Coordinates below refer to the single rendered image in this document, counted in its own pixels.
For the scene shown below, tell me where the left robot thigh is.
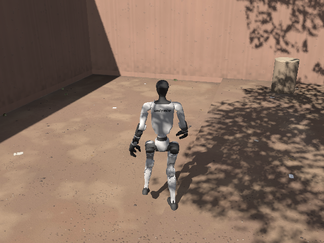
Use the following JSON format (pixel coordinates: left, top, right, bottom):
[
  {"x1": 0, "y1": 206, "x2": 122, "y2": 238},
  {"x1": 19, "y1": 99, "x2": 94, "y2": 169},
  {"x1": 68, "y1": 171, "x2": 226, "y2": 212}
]
[{"x1": 145, "y1": 140, "x2": 155, "y2": 168}]

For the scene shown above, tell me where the robot right forearm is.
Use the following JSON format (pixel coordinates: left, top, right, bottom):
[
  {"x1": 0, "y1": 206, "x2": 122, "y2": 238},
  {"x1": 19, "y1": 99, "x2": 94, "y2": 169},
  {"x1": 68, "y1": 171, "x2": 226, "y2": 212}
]
[{"x1": 181, "y1": 121, "x2": 188, "y2": 134}]

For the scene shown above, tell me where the robot left shin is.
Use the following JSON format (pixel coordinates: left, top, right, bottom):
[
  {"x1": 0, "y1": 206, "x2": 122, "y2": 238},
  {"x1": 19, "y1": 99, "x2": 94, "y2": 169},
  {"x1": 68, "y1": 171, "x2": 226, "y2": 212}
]
[{"x1": 144, "y1": 159, "x2": 152, "y2": 189}]

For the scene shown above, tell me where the robot left upper arm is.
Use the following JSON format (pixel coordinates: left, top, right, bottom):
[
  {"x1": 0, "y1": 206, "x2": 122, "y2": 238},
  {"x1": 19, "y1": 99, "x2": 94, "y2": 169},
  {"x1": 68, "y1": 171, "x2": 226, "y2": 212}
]
[{"x1": 138, "y1": 102, "x2": 152, "y2": 131}]

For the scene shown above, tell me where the left robot hand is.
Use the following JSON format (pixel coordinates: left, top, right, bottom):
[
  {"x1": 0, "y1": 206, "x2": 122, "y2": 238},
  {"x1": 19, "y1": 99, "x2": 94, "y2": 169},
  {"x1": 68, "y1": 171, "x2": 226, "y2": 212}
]
[{"x1": 129, "y1": 144, "x2": 141, "y2": 157}]

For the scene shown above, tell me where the robot left forearm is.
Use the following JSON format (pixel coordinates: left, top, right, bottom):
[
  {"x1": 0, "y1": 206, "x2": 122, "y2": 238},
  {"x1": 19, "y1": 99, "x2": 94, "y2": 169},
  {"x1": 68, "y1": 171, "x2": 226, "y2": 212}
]
[{"x1": 131, "y1": 123, "x2": 143, "y2": 146}]

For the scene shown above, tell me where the right robot hand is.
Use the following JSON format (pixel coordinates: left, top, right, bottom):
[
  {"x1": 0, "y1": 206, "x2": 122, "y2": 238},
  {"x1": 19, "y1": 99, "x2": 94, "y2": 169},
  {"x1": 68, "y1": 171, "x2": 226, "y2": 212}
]
[{"x1": 176, "y1": 130, "x2": 188, "y2": 139}]

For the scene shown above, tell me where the robot right upper arm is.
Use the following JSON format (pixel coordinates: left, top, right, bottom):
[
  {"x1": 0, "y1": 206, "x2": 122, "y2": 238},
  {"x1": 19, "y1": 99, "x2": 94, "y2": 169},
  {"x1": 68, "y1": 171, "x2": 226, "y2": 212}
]
[{"x1": 173, "y1": 102, "x2": 186, "y2": 129}]

